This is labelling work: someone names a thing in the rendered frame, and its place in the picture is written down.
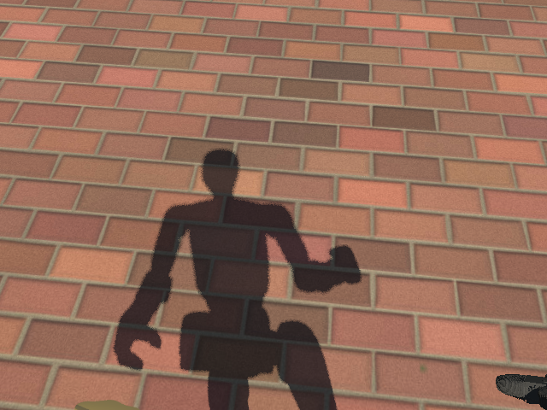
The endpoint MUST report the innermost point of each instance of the right robot hand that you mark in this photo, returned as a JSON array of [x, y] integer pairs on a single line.
[[533, 389]]

